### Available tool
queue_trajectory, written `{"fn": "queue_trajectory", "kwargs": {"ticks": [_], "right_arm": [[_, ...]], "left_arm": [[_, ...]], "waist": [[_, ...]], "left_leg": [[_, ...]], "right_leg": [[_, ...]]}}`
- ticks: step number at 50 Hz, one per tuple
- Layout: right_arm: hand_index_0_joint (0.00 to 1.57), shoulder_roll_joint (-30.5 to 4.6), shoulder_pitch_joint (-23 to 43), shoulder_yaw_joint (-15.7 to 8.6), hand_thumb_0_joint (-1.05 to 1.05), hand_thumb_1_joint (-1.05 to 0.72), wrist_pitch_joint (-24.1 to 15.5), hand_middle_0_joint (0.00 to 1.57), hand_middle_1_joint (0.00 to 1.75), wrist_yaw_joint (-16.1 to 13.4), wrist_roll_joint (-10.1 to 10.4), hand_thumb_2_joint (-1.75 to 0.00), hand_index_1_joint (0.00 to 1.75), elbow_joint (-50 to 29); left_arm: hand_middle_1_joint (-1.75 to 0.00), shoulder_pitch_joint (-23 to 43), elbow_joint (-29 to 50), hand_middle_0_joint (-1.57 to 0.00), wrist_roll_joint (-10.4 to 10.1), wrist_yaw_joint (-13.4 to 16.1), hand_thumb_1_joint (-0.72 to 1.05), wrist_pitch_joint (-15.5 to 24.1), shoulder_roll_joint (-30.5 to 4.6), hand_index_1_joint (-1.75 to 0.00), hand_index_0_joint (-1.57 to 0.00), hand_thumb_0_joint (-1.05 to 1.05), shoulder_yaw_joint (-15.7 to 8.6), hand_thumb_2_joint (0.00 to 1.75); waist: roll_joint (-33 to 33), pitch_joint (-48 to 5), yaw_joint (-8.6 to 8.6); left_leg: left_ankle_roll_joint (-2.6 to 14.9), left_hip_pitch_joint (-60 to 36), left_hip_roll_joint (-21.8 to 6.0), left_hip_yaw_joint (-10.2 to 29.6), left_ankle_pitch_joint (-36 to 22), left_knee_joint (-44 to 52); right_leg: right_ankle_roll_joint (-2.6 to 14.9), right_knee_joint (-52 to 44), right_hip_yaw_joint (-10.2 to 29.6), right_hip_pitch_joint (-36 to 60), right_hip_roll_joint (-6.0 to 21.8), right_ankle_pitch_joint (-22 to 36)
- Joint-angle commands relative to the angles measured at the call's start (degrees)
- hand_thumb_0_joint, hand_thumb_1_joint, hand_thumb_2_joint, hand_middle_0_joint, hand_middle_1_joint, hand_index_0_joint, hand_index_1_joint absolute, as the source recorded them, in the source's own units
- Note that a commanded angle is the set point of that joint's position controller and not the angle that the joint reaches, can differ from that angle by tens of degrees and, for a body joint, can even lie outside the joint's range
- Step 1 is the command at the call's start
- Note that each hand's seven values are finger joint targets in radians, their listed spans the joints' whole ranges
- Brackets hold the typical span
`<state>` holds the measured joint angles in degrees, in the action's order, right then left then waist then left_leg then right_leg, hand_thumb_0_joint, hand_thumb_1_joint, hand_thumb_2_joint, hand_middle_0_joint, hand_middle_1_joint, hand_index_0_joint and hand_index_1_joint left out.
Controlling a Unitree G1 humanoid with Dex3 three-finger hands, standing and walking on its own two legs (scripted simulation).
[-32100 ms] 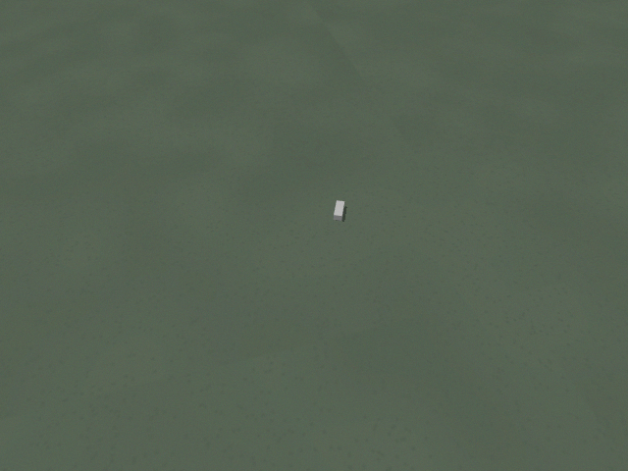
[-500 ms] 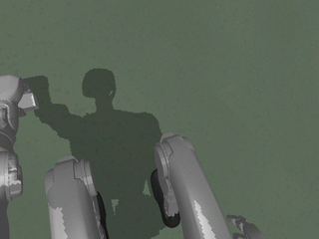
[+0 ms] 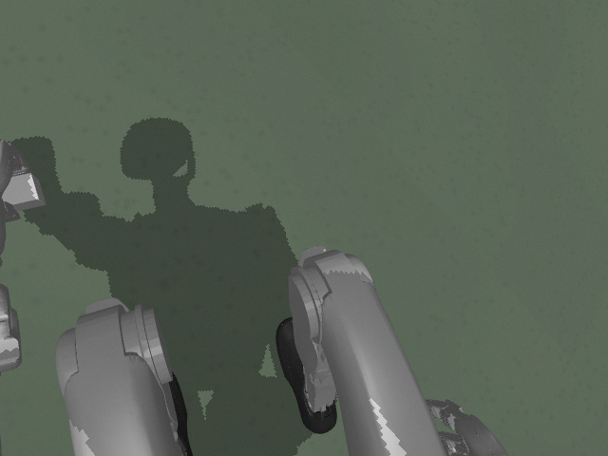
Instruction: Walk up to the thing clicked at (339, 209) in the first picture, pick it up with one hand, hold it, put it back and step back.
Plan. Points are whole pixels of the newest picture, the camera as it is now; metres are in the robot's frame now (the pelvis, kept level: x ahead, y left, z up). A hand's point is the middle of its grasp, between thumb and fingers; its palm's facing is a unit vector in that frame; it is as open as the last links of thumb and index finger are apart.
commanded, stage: lower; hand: left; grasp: from above
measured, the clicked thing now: out of the picture +0.48 +0.29 -0.22
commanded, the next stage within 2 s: rest in 0.02 s
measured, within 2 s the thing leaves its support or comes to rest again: rests again in 1.32 s
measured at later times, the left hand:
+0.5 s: hand (11, 204) +0.47 +0.28 -0.23, palm faces -0.44 -0.12 -0.89, open 6.6 cm
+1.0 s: hand (17, 207) +0.47 +0.29 -0.26, palm faces -0.44 -0.13 -0.89, open 6.6 cm
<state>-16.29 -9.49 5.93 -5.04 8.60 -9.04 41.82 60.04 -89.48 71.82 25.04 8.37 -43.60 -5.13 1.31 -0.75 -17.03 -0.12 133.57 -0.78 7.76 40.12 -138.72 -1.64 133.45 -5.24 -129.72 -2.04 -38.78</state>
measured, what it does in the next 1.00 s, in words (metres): stands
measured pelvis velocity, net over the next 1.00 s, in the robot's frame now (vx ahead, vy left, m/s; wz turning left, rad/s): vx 0.00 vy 0.00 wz -0.08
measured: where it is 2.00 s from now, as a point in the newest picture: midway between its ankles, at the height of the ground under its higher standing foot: (245, 421)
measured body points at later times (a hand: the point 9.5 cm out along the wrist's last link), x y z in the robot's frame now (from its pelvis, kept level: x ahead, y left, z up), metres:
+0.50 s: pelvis +0.00 +0.00 -0.02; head +0.27 +0.08 +0.33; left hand +0.49 +0.29 -0.18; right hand +0.02 -0.27 -0.10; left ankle +0.07 +0.13 -0.29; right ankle +0.10 -0.12 -0.29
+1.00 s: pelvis +0.00 +0.00 -0.02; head +0.28 +0.09 +0.31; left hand +0.49 +0.29 -0.21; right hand +0.01 -0.26 -0.09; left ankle +0.07 +0.13 -0.29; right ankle +0.10 -0.12 -0.29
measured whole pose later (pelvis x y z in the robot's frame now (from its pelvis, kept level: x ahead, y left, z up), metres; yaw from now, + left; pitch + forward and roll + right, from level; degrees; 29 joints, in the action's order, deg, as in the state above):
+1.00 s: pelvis +0.00 +0.00 -0.02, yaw -5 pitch +30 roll -12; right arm -19.1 -8.2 12.9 -11.1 13.2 -13.9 39.7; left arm 61.0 -98.5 73.9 33.8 10.7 -54.9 -10.0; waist 5.9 7.5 -21.9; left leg -0.3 135.1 -1.1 12.6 41.4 -145.4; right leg -2.5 136.5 -9.2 -129.9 -3.5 -37.9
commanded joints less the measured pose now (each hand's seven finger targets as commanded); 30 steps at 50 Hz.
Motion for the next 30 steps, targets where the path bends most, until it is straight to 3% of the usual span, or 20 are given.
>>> {"fn": "queue_trajectory", "kwargs": {"ticks": [1,2,4,5,7,10,14,15,16,17,18,19,21,22,23,24,25,27,28,30], "right_arm": [[0.2,-15.7,-13.47,-4.02,0.0,-0.9,-0.19,0.2,0.3,-0.39,-0.55,-0.9,0.3,0.02],[0.2,-15.82,-13.64,-3.98,0.0,-0.9,-0.21,0.2,0.3,-0.26,-0.65,-0.9,0.3,-0.1],[0.2,-15.31,-12.77,-3.47,0.0,-0.9,-0.41,0.2,0.3,0.08,-0.85,-0.9,0.3,0.12],[0.2,-15.98,-13.31,-3.58,0.0,-0.9,-0.48,0.2,0.3,0.05,-1.01,-0.9,0.3,-0.27],[0.2,-15.59,-12.96,-3.12,0.0,-0.89,-0.94,0.2,0.3,0.3,-1.18,-0.9,0.3,-0.14],[0.2,-15.77,-12.81,-2.66,0.0,-0.89,-1.25,0.2,0.3,0.63,-1.35,-0.89,0.3,0.08],[0.2,-17.16,-13.02,-2.43,0.0,-0.89,-1.67,0.2,0.3,0.81,-1.86,-0.9,0.3,-0.25],[0.2,-17.02,-12.86,-2.08,0.0,-0.89,-1.73,0.2,0.3,1.03,-1.96,-0.89,0.3,-0.67],[0.2,-15.88,-12.71,-1.56,0.0,-0.89,-1.9,0.2,0.3,1.38,-1.86,-0.9,0.3,0.14],[0.2,-17.01,-12.44,-1.98,0.0,-0.89,-2.06,0.2,0.3,1.35,-2.06,-0.89,0.3,-0.3],[0.2,-17.4,-12.8,-1.52,0.0,-0.89,-2.52,0.2,0.3,1.5,-2.11,-0.9,0.3,-0.52],[0.2,-17.58,-12.37,-1.39,0.0,-0.89,-2.5,0.2,0.3,1.6,-2.26,-0.89,0.3,-0.45],[0.2,-17.79,-12.19,-1.2,0.0,-0.89,-2.49,0.2,0.3,1.7,-2.42,-0.9,0.3,-0.27],[0.2,-18.41,-12.96,-1.25,0.0,-0.89,-2.69,0.2,0.3,1.82,-2.84,-0.9,0.3,-0.23],[0.2,-18.26,-12.26,-1.17,0.0,-0.89,-2.76,0.2,0.3,1.92,-2.84,-0.89,0.3,-0.63],[0.2,-18.46,-12.12,-1.19,0.0,-0.89,-2.8,0.2,0.3,1.94,-2.89,-0.9,0.3,-0.15],[0.2,-18.42,-12.29,-1.1,0.0,-0.89,-3.1,0.2,0.3,2.04,-2.97,-0.9,0.3,-0.41],[0.2,-18.27,-11.97,-0.66,0.0,-0.89,-3.25,0.2,0.3,2.17,-3.19,-0.9,0.3,-0.52],[0.2,-18.53,-11.24,-0.5,0.0,-0.89,-3.65,0.2,0.3,2.33,-3.28,-0.9,0.3,-1.09],[0.2,-18.97,-12.04,-0.36,0.0,-0.89,-3.95,0.2,0.3,2.67,-3.5,-0.9,0.3,-0.52]], "left_arm": [[-0.12,21.13,10.71,-1.27,0.55,3.64,0.88,0.95,-16.26,-0.12,-1.27,0.0,-2.88,0.21],[-0.14,19.65,9.61,-1.28,1.02,3.96,0.9,0.96,-17.11,-0.13,-1.29,0.0,-3.58,0.21],[-0.13,18.05,6.39,-1.28,0.55,4.21,0.9,0.78,-14.26,-0.12,-1.29,0.0,-1.78,0.21],[-0.16,19.88,8.96,-1.27,0.4,4.79,0.91,1.22,-16.79,-0.15,-1.29,0.0,-3.53,0.21],[-0.11,18.41,6.81,-1.25,0.91,4.69,0.88,0.92,-15.73,-0.1,-1.26,0.0,-2.11,0.21],[-0.1,17.32,5.28,-1.23,0.45,5.15,0.85,1.04,-15.51,-0.08,-1.24,0.0,-1.89,0.17],[-0.1,17.08,5.45,-1.23,0.89,6.29,0.86,1.26,-18.88,-0.09,-1.24,0.0,-4.41,0.18],[-0.1,17.35,5.49,-1.24,1.0,6.6,0.88,1.35,-18.44,-0.08,-1.25,0.0,-4.15,0.17],[-0.1,16.85,3.51,-1.25,0.57,6.55,0.88,1.13,-15.29,-0.09,-1.26,0.0,-1.68,0.17],[-0.11,17.84,5.33,-1.25,0.55,7.12,0.89,1.47,-18.19,-0.1,-1.26,0.0,-3.77,0.19],[-0.12,18.38,3.76,-1.26,0.89,7.0,0.9,1.41,-17.85,-0.1,-1.27,0.0,-2.83,0.19],[-0.1,17.88,4.81,-1.24,0.78,7.42,0.87,1.55,-20.12,-0.09,-1.25,0.0,-4.33,0.17],[-0.08,16.72,3.57,-1.27,1.36,8.18,0.91,1.55,-21.23,-0.07,-1.28,0.0,-5.15,0.19],[-0.11,16.52,1.57,-1.28,1.82,8.44,0.94,1.35,-20.87,-0.09,-1.3,0.0,-5.63,0.19],[-0.1,16.87,2.31,-1.28,1.72,8.57,0.93,1.53,-19.58,-0.09,-1.29,0.0,-4.75,0.2],[-0.11,16.55,0.77,-1.28,1.65,8.89,0.92,1.6,-21.41,-0.1,-1.29,0.0,-5.84,0.19],[-0.11,17.8,2.27,-1.28,1.8,8.8,0.92,1.76,-20.99,-0.1,-1.29,0.0,-5.03,0.21],[-0.12,17.33,2.07,-1.28,1.77,9.34,0.93,1.81,-21.58,-0.1,-1.29,0.0,-5.32,0.21],[-0.1,17.82,1.61,-1.29,1.66,9.25,0.94,1.86,-20.01,-0.09,-1.3,0.0,-3.94,0.19],[-0.13,17.09,0.44,-1.28,1.72,9.36,0.95,1.85,-21.19,-0.11,-1.29,0.0,-4.65,0.19]], "waist": [[-20.63,-39.57,-1.74],[-21.9,-39.76,-0.83],[-20.1,-38.49,-1.43],[-20.49,-38.88,-1.99],[-20.06,-37.67,-1.7],[-20.03,-37.33,-2.05],[-20.28,-37.62,-2.15],[-21.1,-37.81,-2.37],[-21.26,-36.7,-2.63],[-21.34,-37.52,-3.05],[-21.58,-35.38,-3.84],[-22.08,-36.8,-2.97],[-23.03,-36.78,-2.84],[-22.11,-34.15,-3.73],[-23.0,-34.05,-3.65],[-22.9,-33.01,-3.82],[-22.81,-33.24,-4.43],[-23.21,-34.49,-3.91],[-22.8,-33.03,-4.64],[-23.22,-32.34,-5.27]], "left_leg": [[1.48,-29.5,0.5,-4.13,-12.31,12.67],[1.3,-29.97,0.58,-4.25,-12.71,12.78],[1.61,-27.77,0.48,-4.32,-10.82,12.0],[1.65,-27.36,0.42,-4.09,-11.24,11.92],[1.79,-26.72,0.36,-4.26,-10.66,11.02],[1.77,-26.2,0.23,-3.95,-11.37,10.26],[1.58,-26.52,0.07,-3.57,-12.87,9.39],[1.39,-26.59,0.13,-3.38,-13.57,9.74],[1.34,-27.18,-0.01,-3.19,-13.06,9.86],[1.32,-27.65,-0.1,-2.74,-13.44,9.78],[1.34,-27.2,0.05,-2.94,-13.21,8.87],[1.4,-27.17,-0.14,-2.8,-13.23,9.47],[1.06,-27.81,-0.15,-2.6,-14.26,9.31],[1.0,-27.32,-0.13,-2.53,-13.86,8.8],[0.84,-27.78,-0.14,-2.31,-13.4,9.36],[0.99,-26.79,-0.29,-2.17,-11.94,9.08],[1.18,-26.89,-0.35,-2.34,-11.92,8.46],[1.22,-26.87,-0.36,-2.3,-12.29,8.61],[1.13,-26.51,-0.34,-2.17,-11.98,8.32],[1.03,-27.2,-0.47,-1.68,-12.73,8.35]], "right_leg": [[3.54,-11.77,-5.44,20.59,-1.52,14.82],[3.66,-11.24,-5.41,20.93,-1.45,14.94],[3.48,-11.72,-5.37,20.16,-1.79,13.44],[3.36,-11.79,-5.69,20.92,-1.74,13.98],[3.42,-11.52,-5.49,20.46,-1.91,13.56],[3.24,-11.15,-5.72,21.02,-2.17,14.49],[3.39,-10.71,-6.41,21.58,-2.18,15.52],[3.34,-10.09,-6.64,22.07,-2.15,16.07],[3.37,-9.89,-6.57,21.22,-2.35,15.96],[3.4,-9.82,-7.1,20.62,-2.5,16.18],[3.46,-9.78,-7.01,19.95,-2.26,15.92],[3.38,-9.74,-7.02,21.55,-2.49,16.04],[3.58,-9.1,-7.34,21.49,-2.45,16.7],[3.69,-8.99,-7.7,19.62,-2.39,16.04],[3.8,-9.08,-7.88,18.96,-2.46,15.39],[3.86,-9.23,-7.93,18.53,-2.6,14.41],[3.64,-9.49,-7.63,19.09,-2.61,14.72],[3.45,-9.51,-7.69,20.63,-2.71,15.4],[3.57,-9.42,-8.02,19.44,-2.56,14.9],[3.4,-8.93,-8.41,19.55,-2.67,15.53]]}}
